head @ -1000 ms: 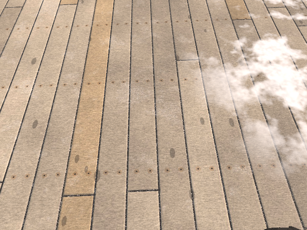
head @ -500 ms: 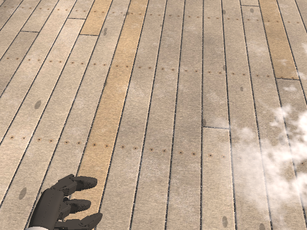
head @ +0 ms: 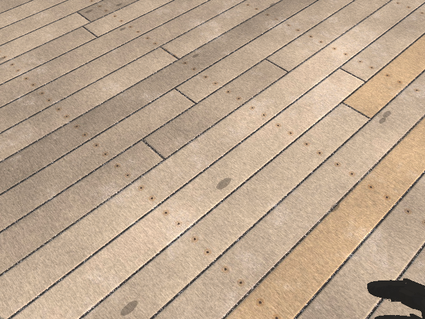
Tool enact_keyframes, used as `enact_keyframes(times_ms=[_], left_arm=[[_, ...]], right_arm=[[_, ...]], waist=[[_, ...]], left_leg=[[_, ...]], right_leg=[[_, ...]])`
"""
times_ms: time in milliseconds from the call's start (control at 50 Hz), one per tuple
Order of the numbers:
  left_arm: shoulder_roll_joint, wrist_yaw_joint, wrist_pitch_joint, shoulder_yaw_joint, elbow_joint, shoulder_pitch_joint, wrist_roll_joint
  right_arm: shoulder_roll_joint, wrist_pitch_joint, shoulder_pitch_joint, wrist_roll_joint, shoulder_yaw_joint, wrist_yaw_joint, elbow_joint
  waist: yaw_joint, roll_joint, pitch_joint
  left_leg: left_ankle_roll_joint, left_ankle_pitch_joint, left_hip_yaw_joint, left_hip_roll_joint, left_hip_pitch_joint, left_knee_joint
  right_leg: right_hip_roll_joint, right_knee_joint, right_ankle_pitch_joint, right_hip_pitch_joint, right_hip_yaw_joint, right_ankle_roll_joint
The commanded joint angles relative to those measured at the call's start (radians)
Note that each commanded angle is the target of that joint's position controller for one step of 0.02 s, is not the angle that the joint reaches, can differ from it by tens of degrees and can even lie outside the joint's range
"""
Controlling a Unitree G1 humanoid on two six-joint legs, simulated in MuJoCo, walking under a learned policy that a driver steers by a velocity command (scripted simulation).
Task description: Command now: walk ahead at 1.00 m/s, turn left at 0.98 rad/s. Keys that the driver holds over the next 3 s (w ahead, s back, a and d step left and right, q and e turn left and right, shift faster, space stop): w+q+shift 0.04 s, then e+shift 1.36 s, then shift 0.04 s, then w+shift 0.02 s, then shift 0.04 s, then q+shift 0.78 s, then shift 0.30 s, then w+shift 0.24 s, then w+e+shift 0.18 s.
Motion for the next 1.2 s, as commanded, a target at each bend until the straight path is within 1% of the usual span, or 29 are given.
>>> enact_keyframes(times_ms=[20,60,80,120,160,180,200,240,280,320,360,380,400,420,440,460,540,600,640,720,860,880,900,920,940,960,1000,1060,1200], left_arm=[[0.193,-0.006,-0.057,0.029,-0.278,-0.207,-0.002],[0.177,-0.002,-0.066,0.017,-0.260,-0.235,-0.001],[0.164,0.002,-0.046,0.012,-0.232,-0.188,0.012],[0.129,-0.004,-0.003,0.006,-0.200,-0.125,0.024],[0.070,-0.018,0.004,-0.007,-0.214,-0.185,0.005],[0.083,0.007,-0.034,0.008,-0.233,-0.305,-0.053],[0.048,0.002,-0.057,-0.010,-0.250,-0.317,-0.064],[0.033,-0.026,-0.093,-0.013,-0.267,-0.444,-0.048],[0.043,-0.050,-0.099,-0.002,-0.293,-0.494,-0.052],[0.118,-0.068,-0.086,0.034,-0.284,-0.390,-0.054],[0.190,-0.072,-0.070,0.074,-0.220,-0.112,-0.052],[0.216,-0.060,-0.061,0.081,-0.185,0.034,-0.050],[0.251,-0.053,-0.065,0.062,-0.228,-0.039,0.002],[0.248,-0.046,-0.052,0.075,-0.291,-0.145,0.011],[0.211,-0.032,-0.026,0.077,-0.349,-0.250,-0.010],[0.153,-0.023,0.000,0.056,-0.355,-0.308,-0.036],[0.175,-0.013,0.022,0.064,-0.372,-0.363,-0.035],[0.222,0.010,0.041,0.084,-0.352,-0.310,-0.045],[0.229,0.027,0.066,0.092,-0.357,-0.320,-0.062],[0.222,0.043,0.097,0.100,-0.362,-0.314,-0.067],[0.208,0.034,0.107,0.115,-0.385,-0.318,-0.064],[0.192,0.030,0.106,0.109,-0.389,-0.327,-0.073],[0.139,0.024,0.109,0.092,-0.375,-0.254,-0.073],[0.138,0.018,0.106,0.089,-0.404,-0.222,-0.079],[0.245,0.009,0.096,0.116,-0.385,-0.211,-0.073],[0.288,0.004,0.097,0.131,-0.367,-0.228,-0.074],[0.250,0.013,0.117,0.123,-0.341,-0.204,-0.064],[0.198,0.011,0.120,0.100,-0.365,-0.226,-0.073],[0.144,0.003,0.106,0.077,-0.412,-0.314,-0.061]], right_arm=[[-0.320,0.038,0.402,-0.015,-0.122,-0.054,0.039],[-0.213,0.011,0.327,-0.010,-0.095,-0.070,0.079],[-0.174,-0.011,0.274,-0.007,-0.077,-0.076,0.072],[-0.102,-0.050,0.249,0.008,-0.044,-0.067,0.088],[-0.108,-0.075,0.266,0.005,-0.042,-0.052,0.130],[-0.045,-0.089,0.207,0.044,-0.034,-0.065,0.101],[-0.080,-0.094,0.211,0.052,-0.036,-0.075,0.111],[-0.070,-0.086,0.342,0.039,-0.031,-0.097,0.160],[-0.108,-0.069,0.399,0.019,-0.036,-0.104,0.194],[-0.123,-0.053,0.345,0.007,-0.040,-0.111,0.178],[-0.141,-0.035,0.222,0.000,-0.047,-0.120,0.127],[-0.123,-0.034,0.173,-0.010,-0.045,-0.118,0.096],[0.020,-0.035,0.392,-0.037,-0.011,-0.095,0.068],[-0.054,-0.040,0.483,0.006,-0.009,-0.070,0.067],[-0.135,-0.035,0.363,0.022,-0.026,-0.063,0.047],[-0.136,-0.021,0.221,0.000,-0.037,-0.069,0.023],[-0.083,0.001,0.260,-0.008,-0.035,-0.090,0.011],[-0.053,-0.003,0.198,-0.010,-0.031,-0.107,-0.004],[-0.066,0.003,0.159,0.004,-0.038,-0.112,-0.006],[-0.072,-0.006,0.060,0.016,-0.049,-0.109,-0.020],[-0.108,-0.058,0.037,0.032,-0.077,-0.078,0.000],[-0.116,-0.059,0.066,0.034,-0.084,-0.077,0.014],[-0.136,-0.051,0.053,0.025,-0.088,-0.081,0.009],[-0.204,-0.031,0.044,-0.010,-0.099,-0.083,-0.001],[-0.148,-0.026,0.052,-0.024,-0.096,-0.085,-0.015],[-0.105,-0.022,0.021,-0.012,-0.085,-0.090,-0.033],[-0.078,-0.003,-0.014,0.012,-0.071,-0.106,-0.045],[-0.076,0.017,0.003,-0.005,-0.061,-0.120,-0.045],[-0.132,0.025,0.067,-0.005,-0.088,-0.105,-0.014]], waist=[[-0.196,0.014,-0.320],[-0.075,-0.141,-0.024],[-0.016,-0.169,0.017],[0.040,-0.174,0.014],[0.029,-0.111,0.024],[-0.030,-0.122,-0.013],[-0.028,-0.066,-0.021],[-0.131,-0.065,-0.025],[-0.149,-0.009,-0.045],[-0.074,0.057,-0.107],[0.093,0.078,-0.191],[0.167,-0.061,-0.220],[-0.011,-0.350,-0.324],[-0.011,-0.260,-0.517],[0.008,-0.116,-0.399],[-0.006,0.079,-0.205],[-0.095,-0.022,-0.091],[-0.068,-0.070,-0.180],[-0.056,-0.101,-0.209],[-0.018,-0.175,-0.153],[-0.014,-0.232,-0.135],[-0.036,-0.192,-0.143],[0.005,-0.069,-0.202],[0.039,0.200,-0.205],[0.010,0.185,-0.210],[0.001,0.118,-0.156],[-0.001,0.056,-0.091],[-0.025,0.087,-0.047],[-0.080,0.104,-0.106]], left_leg=[[0.300,-0.207,-0.951,0.367,0.998,-0.434],[0.197,-0.032,-0.788,0.331,0.644,-0.513],[0.166,0.263,-0.658,0.301,0.482,-0.485],[0.138,0.683,-0.482,0.266,0.271,-0.479],[0.064,0.896,-0.298,0.179,0.222,-0.490],[0.025,0.839,-0.300,0.165,0.261,-0.484],[0.014,0.852,-0.244,0.167,0.253,-0.470],[-0.054,0.685,-0.189,0.118,0.320,-0.471],[-0.095,0.600,-0.188,0.136,0.383,-0.450],[-0.149,0.739,-0.173,0.145,0.437,-0.301],[-0.207,0.880,-0.162,0.150,0.371,0.035],[-0.250,0.450,-0.115,0.057,0.258,0.452],[-0.304,-0.476,-0.196,-0.080,-0.081,0.806],[-0.298,-0.372,-0.362,-0.038,-0.152,0.936],[-0.263,-0.278,-0.353,0.013,-0.163,0.874],[-0.238,-0.212,-0.306,0.036,-0.161,0.762],[-0.264,-0.151,-0.296,0.072,-0.039,0.435],[-0.307,-0.098,-0.298,0.044,-0.029,0.273],[-0.319,-0.034,-0.320,0.038,-0.035,0.203],[-0.311,0.007,-0.346,0.023,-0.027,0.060],[-0.271,0.019,-0.354,0.017,0.207,-0.303],[-0.250,0.128,-0.349,0.062,0.312,-0.425],[-0.185,0.219,-0.428,0.211,0.472,-0.434],[-0.027,0.420,-0.640,0.408,0.573,-0.412],[0.038,0.385,-0.680,0.485,0.517,-0.421],[0.015,0.311,-0.591,0.431,0.467,-0.417],[-0.042,0.176,-0.448,0.342,0.418,-0.413],[-0.028,0.220,-0.309,0.302,0.388,-0.451],[0.016,0.304,-0.187,0.383,0.522,-0.457]], right_leg=[[0.071,0.676,-0.088,-0.982,0.307,-0.003],[-0.021,0.427,-0.005,-0.907,0.295,-0.018],[-0.046,0.367,-0.005,-0.788,0.283,-0.010],[-0.072,0.229,-0.052,-0.595,0.267,0.013],[-0.051,0.019,0.089,-0.538,0.205,-0.009],[-0.048,0.015,0.197,-0.595,0.232,-0.002],[-0.045,-0.147,0.271,-0.558,0.226,-0.010],[0.037,-0.395,0.610,-0.512,0.165,-0.031],[0.104,-0.498,0.732,-0.463,0.161,-0.059],[0.165,-0.489,0.647,-0.372,0.154,-0.084],[0.168,-0.464,0.559,-0.144,0.181,-0.115],[0.048,-0.535,0.750,-0.018,0.313,-0.168],[-0.208,-0.449,1.180,0.262,0.770,-0.348],[-0.304,-0.582,0.801,0.324,1.041,-0.461],[-0.243,-0.634,0.444,0.149,0.975,-0.424],[-0.129,-0.713,0.209,-0.090,0.845,-0.326],[0.011,-0.753,0.243,-0.415,0.717,-0.288],[0.016,-0.686,0.469,-0.365,0.709,-0.273],[0.039,-0.676,0.334,-0.327,0.721,-0.230],[0.075,-0.696,0.062,-0.302,0.785,-0.180],[0.091,-0.606,0.203,-0.231,0.918,-0.179],[0.130,-0.545,0.108,-0.274,0.893,-0.152],[0.196,-0.399,-0.175,-0.366,0.794,-0.113],[0.307,-0.220,-0.322,-0.576,0.575,-0.061],[0.241,0.010,-0.278,-0.629,0.518,-0.013],[0.204,0.083,-0.197,-0.642,0.488,0.010],[0.167,0.220,-0.080,-0.690,0.433,0.035],[0.106,0.283,-0.012,-0.741,0.311,0.060],[-0.025,0.044,0.021,-0.723,0.245,0.086]])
